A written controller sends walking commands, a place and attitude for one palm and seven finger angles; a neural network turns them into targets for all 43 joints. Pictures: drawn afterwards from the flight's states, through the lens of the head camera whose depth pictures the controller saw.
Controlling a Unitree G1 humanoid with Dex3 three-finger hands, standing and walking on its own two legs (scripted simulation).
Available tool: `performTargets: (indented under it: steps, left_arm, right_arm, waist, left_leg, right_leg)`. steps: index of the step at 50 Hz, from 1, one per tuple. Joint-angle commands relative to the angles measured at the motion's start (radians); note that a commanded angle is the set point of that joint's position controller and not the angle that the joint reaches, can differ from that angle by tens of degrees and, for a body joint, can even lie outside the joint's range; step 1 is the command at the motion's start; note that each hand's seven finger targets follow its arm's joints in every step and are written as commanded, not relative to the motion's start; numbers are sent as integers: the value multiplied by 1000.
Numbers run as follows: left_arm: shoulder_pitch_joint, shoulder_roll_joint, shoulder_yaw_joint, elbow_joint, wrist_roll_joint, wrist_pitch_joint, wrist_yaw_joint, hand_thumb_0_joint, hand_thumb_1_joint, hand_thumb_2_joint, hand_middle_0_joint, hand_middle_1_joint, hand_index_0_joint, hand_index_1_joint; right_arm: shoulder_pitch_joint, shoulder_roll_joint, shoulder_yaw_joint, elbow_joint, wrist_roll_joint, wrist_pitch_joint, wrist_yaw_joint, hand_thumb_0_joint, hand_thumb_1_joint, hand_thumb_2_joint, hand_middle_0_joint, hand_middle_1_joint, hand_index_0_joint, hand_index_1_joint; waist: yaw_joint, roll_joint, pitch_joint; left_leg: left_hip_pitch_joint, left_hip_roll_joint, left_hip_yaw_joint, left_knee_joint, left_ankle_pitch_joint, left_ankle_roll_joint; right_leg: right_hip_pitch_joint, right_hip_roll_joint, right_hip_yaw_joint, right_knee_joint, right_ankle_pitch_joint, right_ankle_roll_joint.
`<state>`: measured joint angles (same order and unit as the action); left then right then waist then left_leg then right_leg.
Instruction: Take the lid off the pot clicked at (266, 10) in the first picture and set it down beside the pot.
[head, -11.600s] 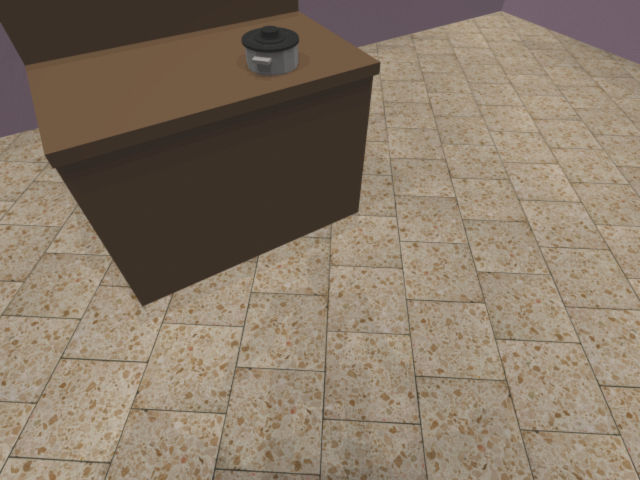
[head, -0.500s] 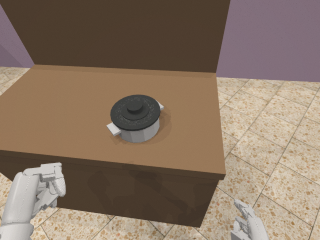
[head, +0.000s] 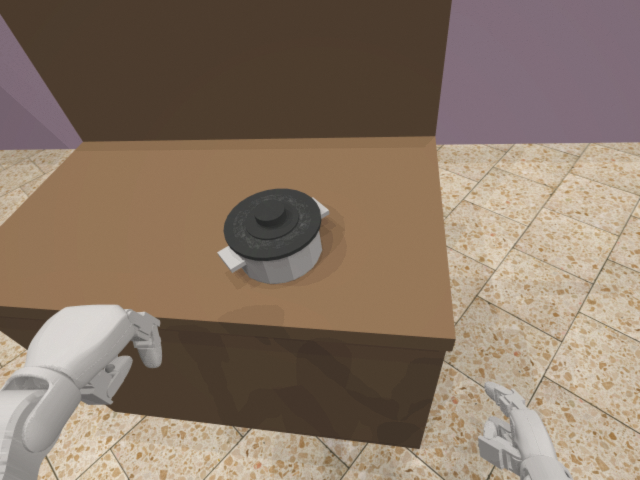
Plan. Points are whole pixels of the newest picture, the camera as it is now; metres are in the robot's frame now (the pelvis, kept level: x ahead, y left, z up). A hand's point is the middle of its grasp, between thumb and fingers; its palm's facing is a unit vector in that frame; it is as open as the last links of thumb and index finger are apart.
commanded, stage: reach forward and open the fingers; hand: left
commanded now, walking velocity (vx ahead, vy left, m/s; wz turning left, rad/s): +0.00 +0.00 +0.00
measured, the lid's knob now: (270, 212) +0.52 +0.16 +0.03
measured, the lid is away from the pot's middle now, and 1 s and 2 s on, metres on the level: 0.00 0.00 0.00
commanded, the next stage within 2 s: move the open hand above the knob in 0.54 s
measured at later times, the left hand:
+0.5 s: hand (131, 320) +0.26 +0.26 +0.10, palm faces -0.19 -0.01 -0.98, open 10.0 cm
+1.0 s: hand (179, 284) +0.32 +0.23 +0.09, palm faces -0.29 -0.02 -0.96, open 10.3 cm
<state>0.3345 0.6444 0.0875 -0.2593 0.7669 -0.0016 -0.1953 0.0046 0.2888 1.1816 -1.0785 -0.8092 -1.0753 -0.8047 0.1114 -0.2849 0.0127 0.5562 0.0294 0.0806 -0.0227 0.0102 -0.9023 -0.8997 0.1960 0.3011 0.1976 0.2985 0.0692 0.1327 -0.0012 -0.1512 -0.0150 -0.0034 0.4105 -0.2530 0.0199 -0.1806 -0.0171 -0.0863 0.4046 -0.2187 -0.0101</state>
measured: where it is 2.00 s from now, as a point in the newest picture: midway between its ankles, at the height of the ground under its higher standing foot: outside the picture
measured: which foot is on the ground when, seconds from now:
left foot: down 0.00-1.00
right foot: down 0.00-1.00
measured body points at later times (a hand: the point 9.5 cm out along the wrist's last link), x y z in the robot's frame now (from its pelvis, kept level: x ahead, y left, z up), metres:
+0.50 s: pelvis -0.02 +0.02 +0.00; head -0.01 -0.03 +0.45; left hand +0.26 +0.26 +0.15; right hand +0.17 -0.21 -0.11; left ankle -0.02 +0.11 -0.74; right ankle +0.00 -0.11 -0.74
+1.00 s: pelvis -0.01 +0.01 +0.00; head +0.01 -0.03 +0.45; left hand +0.33 +0.23 +0.14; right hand +0.19 -0.21 -0.11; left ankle -0.02 +0.11 -0.74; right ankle +0.00 -0.11 -0.74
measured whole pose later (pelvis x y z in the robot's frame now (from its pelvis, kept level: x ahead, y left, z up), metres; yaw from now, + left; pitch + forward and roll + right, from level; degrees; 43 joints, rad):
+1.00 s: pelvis -0.01 +0.01 +0.00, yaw +0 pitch +1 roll +0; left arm -0.27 0.56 -0.16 0.13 0.84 0.11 -0.30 0.00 -0.28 1.37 -0.83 -0.09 -0.82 -0.08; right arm 0.12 -0.29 0.03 0.57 0.06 0.12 0.02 0.01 -0.90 -0.90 0.20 0.30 0.20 0.30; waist 0.02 0.12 0.01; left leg -0.18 -0.05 0.00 0.38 -0.23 0.04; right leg -0.22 -0.05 -0.08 0.41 -0.21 0.01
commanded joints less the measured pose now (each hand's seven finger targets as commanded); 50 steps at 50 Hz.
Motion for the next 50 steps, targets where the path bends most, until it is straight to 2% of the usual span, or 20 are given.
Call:
performTargets:
  steps: [1,3,4,7,10,13,16,20,22,24,28,30,32,35,40,41,43,45,47,50]
  left_arm:
    - [-145,108,74,-138,-32,-22,9,0,25,1267,-950,-471,-950,-471]
    - [-211,161,102,-160,-27,-32,18,0,-30,1279,-924,-400,-924,-400]
    - [-268,237,154,-153,2,-34,24,0,-58,1285,-911,-365,-911,-365]
    - [-383,303,198,-107,43,-44,48,0,-140,1302,-872,-258,-872,-258]
    - [-384,270,190,-42,38,-32,60,0,-223,1320,-833,-152,-833,-152]
    - [-371,135,59,7,-1,-9,43,0,-280,1337,-807,-81,-807,-81]
    - [-453,109,-8,-23,5,9,17,0,-284,1347,-809,-81,-809,-81]
    - [-594,344,170,-56,66,-8,36,0,-288,1356,-810,-81,-810,-81]
    - [-605,329,174,35,66,-18,38,0,-286,1352,-809,-81,-809,-81]
    - [-582,229,106,124,40,2,32,0,-285,1348,-809,-81,-809,-81]
    - [-595,95,-39,96,17,37,3,0,-288,1356,-810,-81,-810,-81]
    - [-648,114,-45,29,35,44,-2,0,-292,1366,-811,-81,-811,-81]
    - [-746,230,23,35,69,37,-4,0,-295,1374,-813,-81,-813,-81]
    - [-871,321,87,117,86,87,-7,0,-295,1374,-813,-81,-813,-81]
    - [-807,116,-64,173,39,102,-39,0,-295,1374,-813,-81,-813,-81]
    - [-811,57,-139,161,37,105,-62,0,-295,1374,-813,-81,-813,-81]
    - [-766,56,-148,158,38,112,-74,0,-295,1374,-813,-81,-813,-81]
    - [-804,154,-61,231,63,126,-70,0,-295,1374,-813,-81,-813,-81]
    - [-974,225,-35,226,96,120,-67,0,-295,1374,-813,-81,-813,-81]
    - [-1074,288,35,99,90,95,-35,0,-295,1374,-813,-81,-813,-81]
  right_arm:
    - [-108,-80,-39,-170,7,-41,12,0,-900,-900,200,300,200,300]
    - [-114,-91,-44,-170,4,-41,8,0,-900,-900,200,300,200,300]
    - [-120,-97,-39,-157,-2,-38,4,0,-900,-900,200,300,200,300]
    - [-117,-90,-33,-141,-1,-43,-6,0,-900,-900,200,300,200,300]
    - [-124,-90,-34,-141,11,-40,-1,0,-900,-900,200,300,200,300]
    - [-117,-92,-39,-147,16,-30,12,0,-900,-900,200,300,200,300]
    - [-135,-93,-37,-164,19,-36,20,0,-900,-900,200,300,200,300]
    - [-142,-102,-32,-148,7,-47,5,0,-900,-900,200,300,200,300]
    - [-114,-87,-29,-128,6,-44,-3,0,-900,-900,200,300,200,300]
    - [-106,-90,-29,-126,16,-29,3,0,-900,-900,200,300,200,300]
    - [-121,-102,-39,-154,25,-18,29,0,-900,-900,200,300,200,300]
    - [-137,-100,-38,-170,26,-29,34,0,-900,-900,200,300,200,300]
    - [-119,-103,-35,-147,16,-25,22,0,-900,-900,200,300,200,300]
    - [-117,-112,-28,-128,17,-26,11,0,-900,-900,200,300,200,300]
    - [-111,-97,-33,-146,29,-27,28,0,-900,-900,200,300,200,300]
    - [-117,-89,-24,-147,25,-24,37,0,-900,-900,200,300,200,300]
    - [-109,-100,-32,-153,23,-21,49,0,-900,-900,200,300,200,300]
    - [-98,-119,-32,-139,30,-12,48,0,-900,-900,200,300,200,300]
    - [-97,-113,-20,-130,28,-1,31,0,-900,-900,200,300,200,300]
    - [-111,-99,-22,-143,19,-17,23,0,-900,-900,200,300,200,300]
  waist:
    - [-23,-72,-127]
    - [-20,-88,-152]
    - [-7,-78,-177]
    - [-4,-60,-200]
    - [-2,-53,-185]
    - [-19,-76,-139]
    - [-31,-91,-154]
    - [-7,-36,-229]
    - [-4,-65,-224]
    - [-17,-73,-141]
    - [-34,-71,-146]
    - [-40,-35,-195]
    - [-35,-55,-233]
    - [-37,-49,-245]
    - [-45,-70,-258]
    - [-49,-62,-282]
    - [-51,-86,-262]
    - [-58,-136,-212]
    - [-56,-136,-221]
    - [-36,-40,-350]
  left_leg:
    - [14,-8,-5,-29,308,28]
    - [16,-10,-11,-43,266,31]
    - [15,-13,-11,-48,268,30]
    - [15,-11,-18,-58,252,30]
    - [15,-12,-28,-64,251,25]
    - [2,-11,-21,-78,237,19]
    - [4,-10,-21,-93,189,21]
    - [20,-4,-44,-84,215,28]
    - [11,-5,-42,-89,239,27]
    - [-15,-5,-36,-98,214,18]
    - [8,1,-39,-101,214,12]
    - [40,3,-51,-83,238,15]
    - [39,3,-53,-94,240,18]
    - [25,-7,-66,-77,248,22]
    - [56,-11,-60,-54,334,21]
    - [72,-16,-53,-59,380,17]
    - [65,-11,-50,-48,406,15]
    - [11,-10,-40,-43,329,20]
    - [-7,-17,-34,-61,288,24]
    - [59,-19,-57,-37,376,31]
  right_leg:
    - [61,-3,37,-59,224,8]
    - [75,-5,42,-67,191,9]
    - [77,-5,46,-67,180,7]
    - [100,-4,48,-65,139,-3]
    - [100,6,45,-64,141,-12]
    - [71,0,29,-71,137,-6]
    - [66,2,28,-73,80,-5]
    - [120,5,50,-51,96,-18]
    - [123,1,39,-54,108,-18]
    - [75,4,27,-65,96,-17]
    - [43,4,23,-61,98,-16]
    - [54,9,32,-44,107,-22]
    - [85,6,34,-52,103,-22]
    - [93,8,38,-31,123,-28]
    - [75,6,28,-14,194,-26]
    - [77,2,23,-15,212,-21]
    - [73,3,23,-15,244,-16]
    - [70,11,25,-13,229,-21]
    - [89,5,30,-18,202,-20]
    - [138,0,46,7,257,-27]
